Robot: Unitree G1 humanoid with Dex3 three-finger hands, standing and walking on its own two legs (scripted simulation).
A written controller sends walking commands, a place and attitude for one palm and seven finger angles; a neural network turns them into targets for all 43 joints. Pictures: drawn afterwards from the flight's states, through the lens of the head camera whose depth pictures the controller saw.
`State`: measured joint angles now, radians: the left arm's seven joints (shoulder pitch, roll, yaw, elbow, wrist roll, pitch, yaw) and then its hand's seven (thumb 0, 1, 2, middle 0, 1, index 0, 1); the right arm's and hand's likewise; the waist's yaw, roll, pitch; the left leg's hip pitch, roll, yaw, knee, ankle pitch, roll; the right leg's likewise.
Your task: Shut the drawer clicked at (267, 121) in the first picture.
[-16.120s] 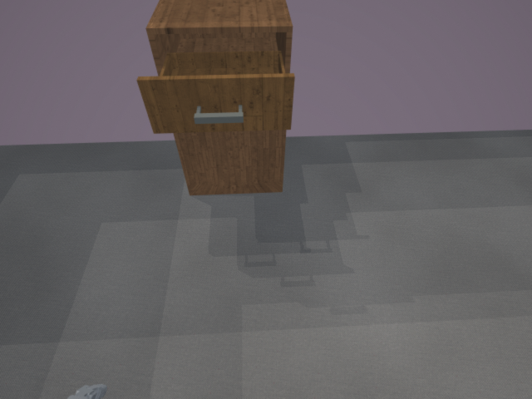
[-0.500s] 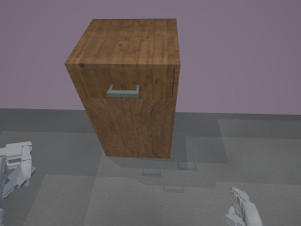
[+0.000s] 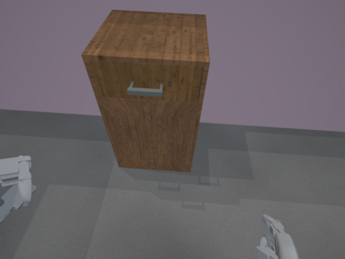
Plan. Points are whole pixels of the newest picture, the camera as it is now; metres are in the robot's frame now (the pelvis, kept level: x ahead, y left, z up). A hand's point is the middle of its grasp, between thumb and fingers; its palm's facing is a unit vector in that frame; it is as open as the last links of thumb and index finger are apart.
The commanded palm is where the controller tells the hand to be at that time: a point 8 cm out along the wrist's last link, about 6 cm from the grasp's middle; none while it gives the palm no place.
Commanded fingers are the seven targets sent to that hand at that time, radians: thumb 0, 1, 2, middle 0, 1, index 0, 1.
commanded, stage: step back with the hand held close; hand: left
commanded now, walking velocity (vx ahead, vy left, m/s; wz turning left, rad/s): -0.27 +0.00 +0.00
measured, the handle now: (145, 88) +0.73 +0.15 -0.06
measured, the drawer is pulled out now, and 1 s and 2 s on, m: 0.00 0.00 0.00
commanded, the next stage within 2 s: stop stepping back and stand still in 0.62 s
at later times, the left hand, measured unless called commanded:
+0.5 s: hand out of the picture +0.11 +0.25 +0.18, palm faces +0.42 -0.75 -0.51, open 3.2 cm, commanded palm +0.04 +0.28 +0.18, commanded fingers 0.00 0.90 0.90 -1.40 -1.60 -1.40 -1.60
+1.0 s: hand out of the picture +0.06 +0.27 +0.18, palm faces +0.37 -0.83 -0.41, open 3.3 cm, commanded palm -0.01 +0.30 +0.18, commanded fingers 0.00 0.90 0.90 -1.40 -1.60 -1.40 -1.60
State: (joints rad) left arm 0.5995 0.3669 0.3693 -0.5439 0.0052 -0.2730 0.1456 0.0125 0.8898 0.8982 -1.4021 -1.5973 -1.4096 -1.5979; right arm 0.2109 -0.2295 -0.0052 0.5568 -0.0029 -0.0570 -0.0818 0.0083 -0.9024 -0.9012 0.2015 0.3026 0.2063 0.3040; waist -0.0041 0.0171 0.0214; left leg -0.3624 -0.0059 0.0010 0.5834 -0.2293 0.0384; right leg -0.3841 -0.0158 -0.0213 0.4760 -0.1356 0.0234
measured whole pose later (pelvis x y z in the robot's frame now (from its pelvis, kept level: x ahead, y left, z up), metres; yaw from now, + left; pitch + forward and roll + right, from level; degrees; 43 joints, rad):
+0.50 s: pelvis -0.07 -0.01 +0.00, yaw +5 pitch +1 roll -4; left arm 0.61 0.44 0.44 -0.60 0.01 -0.31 0.14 0.01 0.89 0.90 -1.40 -1.60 -1.41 -1.60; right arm 0.22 -0.19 -0.03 0.59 -0.01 -0.10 -0.07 0.01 -0.90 -0.90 0.20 0.30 0.20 0.30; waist -0.03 0.02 0.01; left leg -0.50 0.04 -0.04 0.59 -0.12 0.04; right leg -0.39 0.10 0.04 0.81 -0.37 0.02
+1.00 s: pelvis -0.14 +0.02 +0.01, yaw +1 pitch -2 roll -4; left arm 0.57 0.43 0.40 -0.58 -0.04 -0.24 0.14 0.01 0.89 0.90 -1.40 -1.60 -1.41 -1.60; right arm 0.24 -0.18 0.00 0.63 -0.02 -0.14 -0.09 0.01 -0.90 -0.90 0.20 0.30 0.20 0.30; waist -0.03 -0.01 0.03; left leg -0.42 0.03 0.01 0.36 -0.05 0.00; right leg -0.24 0.08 0.01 0.69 -0.54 -0.01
